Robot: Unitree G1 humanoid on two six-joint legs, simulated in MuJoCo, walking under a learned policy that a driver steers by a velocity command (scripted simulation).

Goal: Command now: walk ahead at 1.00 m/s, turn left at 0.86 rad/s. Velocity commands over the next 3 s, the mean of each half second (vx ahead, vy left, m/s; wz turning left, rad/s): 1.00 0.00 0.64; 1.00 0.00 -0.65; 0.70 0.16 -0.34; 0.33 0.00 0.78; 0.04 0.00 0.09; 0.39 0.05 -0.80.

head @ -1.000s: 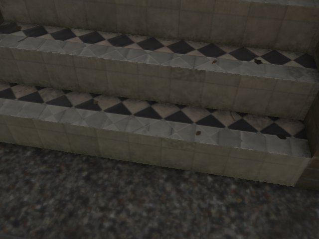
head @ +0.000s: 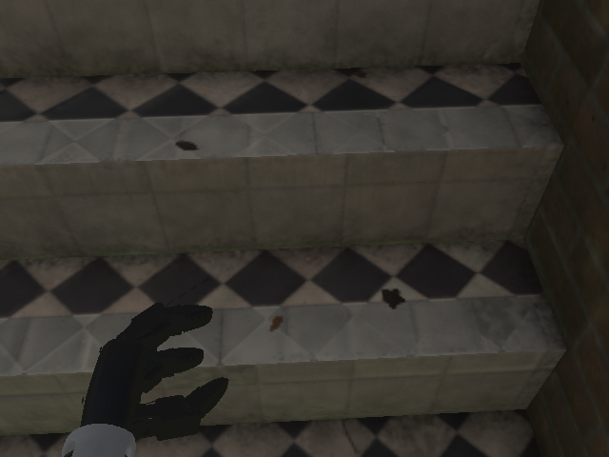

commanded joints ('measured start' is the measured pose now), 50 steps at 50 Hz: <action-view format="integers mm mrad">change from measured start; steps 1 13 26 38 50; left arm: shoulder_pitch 114 428 339 374 564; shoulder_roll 91 234 47 11 73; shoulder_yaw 22 125 55 61 53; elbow -18 -190 229 82 80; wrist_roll -3 25 -47 -38 -45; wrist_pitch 21 6 86 242 199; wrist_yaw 13 30 32 59 -9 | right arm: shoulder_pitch -159 -441 -590 -593 -695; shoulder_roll -117 -449 115 119 -29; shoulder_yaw -16 -123 115 89 39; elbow -163 -91 -297 -334 -316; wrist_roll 33 46 -29 56 -4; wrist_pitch -42 -29 30 43 -2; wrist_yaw -24 -46 25 -60 -60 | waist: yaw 146 572 66 177 338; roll -48 332 76 23 87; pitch -41 -590 79 20 -60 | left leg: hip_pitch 139 -302 -652 199 -138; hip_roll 318 292 209 279 428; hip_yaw -476 -461 24 63 189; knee -146 117 1282 -247 219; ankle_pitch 337 2169 225 300 222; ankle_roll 206 -10 -155 -195 -64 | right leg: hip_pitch -230 999 -28 -85 355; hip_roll -12 28 -63 186 -5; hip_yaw -95 -111 346 102 -353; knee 156 -137 -982 -541 -818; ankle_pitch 35 -322 -445 -475 -56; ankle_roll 34 -38 -231 -106 -33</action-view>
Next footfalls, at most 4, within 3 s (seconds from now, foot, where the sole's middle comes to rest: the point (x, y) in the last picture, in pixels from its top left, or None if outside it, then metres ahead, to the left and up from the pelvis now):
0.28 right None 0.39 -0.10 -0.54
0.74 left None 0.31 0.19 -0.55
1.02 right None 0.29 -0.12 -0.55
1.44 left None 0.32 0.19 -0.55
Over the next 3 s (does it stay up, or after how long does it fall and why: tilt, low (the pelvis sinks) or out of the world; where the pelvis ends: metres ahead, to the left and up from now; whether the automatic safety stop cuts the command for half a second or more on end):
stays up -0.15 -0.09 -0.01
